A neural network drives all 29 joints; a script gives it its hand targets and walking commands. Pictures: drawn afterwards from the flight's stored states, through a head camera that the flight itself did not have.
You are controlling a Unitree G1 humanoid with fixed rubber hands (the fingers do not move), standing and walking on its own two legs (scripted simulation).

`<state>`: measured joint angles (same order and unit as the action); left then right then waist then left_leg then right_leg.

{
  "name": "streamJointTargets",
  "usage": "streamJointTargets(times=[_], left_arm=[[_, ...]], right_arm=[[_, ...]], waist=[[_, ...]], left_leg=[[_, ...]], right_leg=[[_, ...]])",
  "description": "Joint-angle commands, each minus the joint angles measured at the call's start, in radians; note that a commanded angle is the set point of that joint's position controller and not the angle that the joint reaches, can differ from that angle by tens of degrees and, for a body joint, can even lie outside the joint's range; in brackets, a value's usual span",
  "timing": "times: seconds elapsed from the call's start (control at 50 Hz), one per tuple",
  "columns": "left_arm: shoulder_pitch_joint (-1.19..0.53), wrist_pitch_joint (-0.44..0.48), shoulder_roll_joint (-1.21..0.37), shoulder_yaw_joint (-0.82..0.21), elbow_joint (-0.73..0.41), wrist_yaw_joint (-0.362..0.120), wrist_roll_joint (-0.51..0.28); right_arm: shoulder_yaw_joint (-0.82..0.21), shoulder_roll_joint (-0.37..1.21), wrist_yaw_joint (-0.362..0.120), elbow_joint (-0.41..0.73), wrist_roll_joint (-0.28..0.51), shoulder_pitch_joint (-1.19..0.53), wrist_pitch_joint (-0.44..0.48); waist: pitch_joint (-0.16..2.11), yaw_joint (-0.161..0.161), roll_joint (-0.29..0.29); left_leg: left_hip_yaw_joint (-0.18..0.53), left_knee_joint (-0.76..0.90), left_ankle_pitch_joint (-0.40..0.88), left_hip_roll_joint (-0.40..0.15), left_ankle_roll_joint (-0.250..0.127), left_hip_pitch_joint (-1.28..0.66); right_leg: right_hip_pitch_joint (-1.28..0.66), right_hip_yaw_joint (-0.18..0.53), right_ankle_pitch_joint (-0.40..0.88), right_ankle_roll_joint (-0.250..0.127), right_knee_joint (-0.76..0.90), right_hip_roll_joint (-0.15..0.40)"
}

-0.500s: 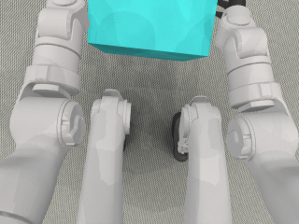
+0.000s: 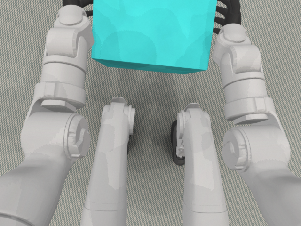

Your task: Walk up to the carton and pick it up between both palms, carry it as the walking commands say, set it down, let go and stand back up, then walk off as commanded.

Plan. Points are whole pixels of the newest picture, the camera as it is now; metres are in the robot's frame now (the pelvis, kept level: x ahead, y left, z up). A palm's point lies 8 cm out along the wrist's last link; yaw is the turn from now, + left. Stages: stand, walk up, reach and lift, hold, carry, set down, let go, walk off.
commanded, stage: reach and lift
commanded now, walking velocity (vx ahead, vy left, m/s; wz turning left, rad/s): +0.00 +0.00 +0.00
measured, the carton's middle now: (151, 26) +0.54 +0.03 -0.16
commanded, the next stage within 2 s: none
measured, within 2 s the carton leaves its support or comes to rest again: neither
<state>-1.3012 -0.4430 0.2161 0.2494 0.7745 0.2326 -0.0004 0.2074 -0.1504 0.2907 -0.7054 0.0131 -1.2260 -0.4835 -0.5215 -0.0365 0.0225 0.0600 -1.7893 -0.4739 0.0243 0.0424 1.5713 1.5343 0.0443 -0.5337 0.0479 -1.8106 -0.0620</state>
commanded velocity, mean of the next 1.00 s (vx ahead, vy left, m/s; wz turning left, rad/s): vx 0.00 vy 0.00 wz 0.00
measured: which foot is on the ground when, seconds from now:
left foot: down 0.00-1.00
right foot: down 0.00-1.00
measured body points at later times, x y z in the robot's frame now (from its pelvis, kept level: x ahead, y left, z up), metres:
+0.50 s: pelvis +0.00 +0.00 +0.06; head +0.27 +0.02 +0.41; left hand +0.52 +0.19 +0.00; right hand +0.51 -0.13 +0.00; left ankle +0.16 +0.13 -0.47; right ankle +0.15 -0.13 -0.47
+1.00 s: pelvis +0.08 +0.00 +0.14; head +0.20 +0.02 +0.57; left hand +0.49 +0.20 +0.12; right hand +0.49 -0.13 +0.11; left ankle +0.16 +0.13 -0.47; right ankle +0.14 -0.13 -0.47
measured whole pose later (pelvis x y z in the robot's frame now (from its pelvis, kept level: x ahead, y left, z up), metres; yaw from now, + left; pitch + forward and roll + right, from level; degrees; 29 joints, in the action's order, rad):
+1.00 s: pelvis +0.08 +0.00 +0.14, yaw +0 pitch +25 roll -1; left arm -0.81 -0.41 0.01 0.41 0.83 0.13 0.27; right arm 0.33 0.05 0.19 -0.83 -0.21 -0.75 -0.41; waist 0.20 -0.04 0.02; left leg 0.06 -1.26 -0.42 0.02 0.03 1.29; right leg 1.25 0.06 -0.46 0.03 -1.27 -0.05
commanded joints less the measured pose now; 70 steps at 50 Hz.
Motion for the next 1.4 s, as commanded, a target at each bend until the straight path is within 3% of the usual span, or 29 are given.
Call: streamJointTargets(times=[0.0, 0.04, 0.08, 0.12, 0.16, 0.28, 0.32, 0.38, 0.42, 0.44, 0.5, 0.52, 0.58, 0.6, 0.68, 0.7, 0.74, 0.76, 0.8, 0.84, 0.88, 0.96, 0.98, 1.02, 1.16, 1.18, 1.2, 1.26, 1.38], left_arm=[[-0.583, 0.021, -1.261, -0.415, -0.205, -0.438, -0.172], [-0.607, 0.022, -1.285, -0.420, -0.215, -0.440, -0.195], [-0.505, 0.012, -1.277, -0.365, -0.093, -0.451, -0.120], [-0.529, 0.017, -1.292, -0.413, -0.219, -0.451, -0.193], [-0.594, 0.020, -1.276, -0.396, -0.197, -0.461, -0.168], [-0.528, 0.004, -1.310, -0.495, -0.360, -0.460, -0.240], [-0.572, 0.001, -1.305, -0.473, -0.264, -0.454, -0.193], [-0.498, 0.004, -1.343, -0.489, -0.313, -0.441, -0.189], [-0.570, 0.003, -1.341, -0.491, -0.309, -0.445, -0.204], [-0.565, 0.007, -1.321, -0.459, -0.299, -0.442, -0.195], [-0.463, -0.005, -1.335, -0.443, -0.197, -0.455, -0.168], [-0.453, -0.011, -1.367, -0.422, -0.131, -0.454, -0.139], [-0.435, 0.005, -1.328, -0.390, -0.126, -0.470, -0.128], [-0.352, -0.002, -1.331, -0.318, 0.000, -0.481, -0.095], [-0.370, 0.027, -1.381, -0.365, -0.081, -0.488, -0.103], [-0.317, 0.042, -1.328, -0.304, -0.090, -0.487, -0.084], [-0.202, 0.032, -1.345, -0.224, 0.103, -0.508, -0.020], [-0.129, 0.038, -1.356, -0.149, 0.161, -0.507, 0.021], [-0.167, 0.076, -1.304, -0.156, 0.049, -0.508, 0.023], [-0.068, 0.069, -1.347, -0.126, 0.123, -0.511, 0.048], [0.054, 0.052, -1.279, -0.028, 0.205, -0.524, 0.118], [0.075, 0.072, -1.365, -0.107, 0.141, -0.529, 0.105], [0.051, 0.077, -1.323, -0.123, 0.117, -0.537, 0.079], [0.076, 0.089, -1.406, -0.226, 0.071, -0.532, 0.050], [0.189, 0.120, -1.335, -0.365, -0.114, -0.519, 0.015], [0.188, 0.121, -1.368, -0.413, -0.150, -0.515, -0.014], [0.224, 0.118, -1.385, -0.411, -0.160, -0.517, 0.003], [0.335, 0.105, -1.351, -0.384, -0.100, -0.505, 0.033], [0.313, 0.099, -1.296, -0.358, -0.092, -0.509, 0.039]], right_arm=[[-0.421, 1.074, -0.494, 0.299, 0.168, -0.921, 0.115], [-0.433, 1.035, -0.497, 0.392, 0.177, -0.992, 0.125], [-0.402, 1.068, -0.502, 0.275, 0.166, -0.925, 0.121], [-0.481, 1.084, -0.501, 0.443, 0.202, -0.980, 0.119], [-0.371, 1.098, -0.510, 0.192, 0.127, -0.838, 0.092], [-0.557, 1.075, -0.495, 0.616, 0.230, -0.983, 0.111], [-0.444, 1.065, -0.506, 0.329, 0.141, -0.844, 0.088], [-0.502, 1.107, -0.519, 0.445, 0.222, -0.880, 0.108], [-0.480, 1.082, -0.515, 0.421, 0.203, -0.884, 0.106], [-0.478, 1.090, -0.516, 0.389, 0.182, -0.892, 0.094], [-0.480, 1.096, -0.511, 0.408, 0.174, -0.894, 0.097], [-0.402, 1.059, -0.520, 0.276, 0.126, -0.835, 0.094], [-0.381, 1.141, -0.532, 0.233, 0.137, -0.771, 0.104], [-0.345, 1.122, -0.532, 0.168, 0.106, -0.765, 0.097], [-0.317, 1.124, -0.543, 0.162, 0.077, -0.656, 0.133], [-0.338, 1.142, -0.539, 0.210, 0.089, -0.677, 0.135], [-0.241, 1.133, -0.535, 0.024, 0.024, -0.560, 0.137], [-0.221, 1.132, -0.531, 0.050, -0.008, -0.538, 0.150], [-0.189, 1.147, -0.525, 0.047, -0.020, -0.450, 0.167], [-0.181, 1.191, -0.528, 0.029, -0.022, -0.405, 0.176], [-0.075, 1.095, -0.519, -0.060, -0.125, -0.244, 0.166], [-0.199, 1.146, -0.531, 0.114, -0.056, -0.348, 0.196], [-0.159, 1.110, -0.534, 0.079, -0.087, -0.292, 0.191], [-0.213, 1.137, -0.533, 0.154, -0.078, -0.250, 0.211], [-0.350, 1.187, -0.564, 0.153, -0.003, -0.051, 0.211], [-0.329, 1.189, -0.561, 0.130, -0.015, 0.022, 0.204], [-0.381, 1.215, -0.553, 0.201, 0.004, -0.017, 0.208], [-0.373, 1.181, -0.562, 0.167, -0.014, 0.022, 0.190], [-0.325, 1.169, -0.559, 0.094, -0.057, 0.088, 0.166]], waist=[[2.366, -0.009, -0.044], [2.420, 0.013, -0.042], [2.327, -0.029, -0.074], [2.498, -0.017, 0.020], [2.312, 0.026, -0.026], [2.736, -0.008, -0.004], [2.427, 0.053, -0.048], [2.540, -0.032, -0.088], [2.494, 0.019, -0.098], [2.457, 0.005, -0.030], [2.388, -0.009, -0.037], [2.259, 0.048, -0.050], [2.197, -0.001, -0.052], [1.995, 0.008, 0.021], [1.979, 0.039, -0.082], [1.933, -0.009, -0.032], [1.632, 0.013, -0.069], [1.514, 0.007, -0.005], [1.486, 0.013, -0.051], [1.427, -0.015, -0.019], [1.279, 0.023, -0.021], [1.425, -0.026, -0.049], [1.406, 0.032, -0.012], [1.510, 0.052, -0.026], [1.610, -0.012, -0.042], [1.593, 0.041, -0.041], [1.641, -0.005, -0.054], [1.413, -0.024, -0.055], [1.273, 0.009, -0.045]], left_leg=[[-0.112, 0.258, 0.204, 0.130, -0.035, -0.684], [-0.091, 0.279, 0.217, 0.137, -0.036, -0.747], [-0.116, 0.297, 0.153, 0.134, -0.036, -0.637], [-0.128, 0.297, 0.271, 0.148, -0.044, -0.789], [-0.113, 0.315, 0.118, 0.132, -0.034, -0.674], [-0.119, 0.321, 0.383, 0.147, -0.039, -0.926], [-0.087, 0.372, 0.229, 0.129, -0.038, -0.836], [-0.059, 0.420, 0.343, 0.133, -0.042, -0.997], [-0.082, 0.412, 0.271, 0.128, -0.032, -0.959], [-0.071, 0.434, 0.248, 0.135, -0.043, -0.958], [-0.080, 0.450, 0.217, 0.131, -0.048, -0.917], [-0.049, 0.484, 0.175, 0.118, -0.041, -0.908], [-0.070, 0.507, 0.164, 0.119, -0.040, -0.874], [-0.074, 0.526, 0.126, 0.117, -0.056, -0.810], [-0.051, 0.556, 0.183, 0.117, -0.031, -0.869], [-0.065, 0.570, 0.245, 0.131, -0.041, -0.832], [-0.092, 0.592, 0.126, 0.131, -0.040, -0.646], [-0.074, 0.625, 0.145, 0.128, -0.050, -0.630], [-0.083, 0.650, 0.199, 0.119, -0.040, -0.626], [-0.078, 0.706, 0.162, 0.116, -0.048, -0.702], [-0.082, 0.732, 0.127, 0.112, -0.042, -0.598], [-0.081, 0.793, 0.221, 0.118, -0.048, -0.749], [-0.069, 0.797, 0.206, 0.108, -0.046, -0.770], [-0.054, 0.806, 0.329, 0.106, -0.044, -0.895], [-0.022, 0.851, 0.677, 0.097, -0.038, -1.081], [-0.020, 0.870, 0.666, 0.097, -0.019, -1.090], [-0.020, 0.871, 0.693, 0.103, -0.038, -1.144], [0.005, 0.914, 0.651, 0.080, -0.035, -1.135], [0.004, 0.981, 0.603, 0.080, -0.039, -1.156]], right_leg=[[-0.412, -0.105, 0.122, -0.030, 0.291, -0.102], [-0.427, -0.111, 0.130, -0.039, 0.296, -0.106], [-0.426, -0.104, 0.088, -0.032, 0.311, -0.096], [-0.540, -0.111, 0.186, -0.021, 0.342, -0.109], [-0.464, -0.093, 0.075, -0.038, 0.353, -0.093], [-0.767, -0.088, 0.326, -0.020, 0.378, -0.113], [-0.543, -0.096, 0.191, -0.040, 0.395, -0.099], [-0.591, -0.091, 0.262, -0.037, 0.413, -0.104], [-0.613, -0.079, 0.207, -0.038, 0.448, -0.096], [-0.607, -0.090, 0.179, -0.034, 0.461, -0.098], [-0.637, -0.064, 0.159, -0.031, 0.490, -0.088], [-0.528, -0.096, 0.106, -0.035, 0.496, -0.091], [-0.549, -0.086, 0.104, -0.040, 0.524, -0.088], [-0.503, -0.075, 0.047, -0.033, 0.564, -0.081], [-0.492, -0.083, 0.124, -0.057, 0.562, -0.088], [-0.544, -0.071, 0.181, -0.040, 0.584, -0.089], [-0.521, -0.056, 0.076, -0.045, 0.635, -0.086], [-0.497, -0.070, 0.096, -0.040, 0.651, -0.089], [-0.519, -0.048, 0.159, -0.044, 0.686, -0.095], [-0.547, -0.051, 0.116, -0.046, 0.733, -0.092], [-0.548, -0.033, 0.128, -0.058, 0.777, -0.089], [-0.668, -0.041, 0.192, -0.048, 0.811, -0.096], [-0.661, -0.039, 0.206, -0.053, 0.816, -0.098], [-0.681, -0.042, 0.306, -0.060, 0.809, -0.100], [-0.785, -0.008, 0.563, -0.049, 0.882, -0.098], [-0.833, -0.008, 0.573, -0.049, 0.910, -0.100], [-0.849, -0.013, 0.595, -0.045, 0.910, -0.097], [-0.782, -0.003, 0.514, -0.052, 0.954, -0.081], [-0.867, 0.013, 0.503, -0.050, 1.042, -0.076]])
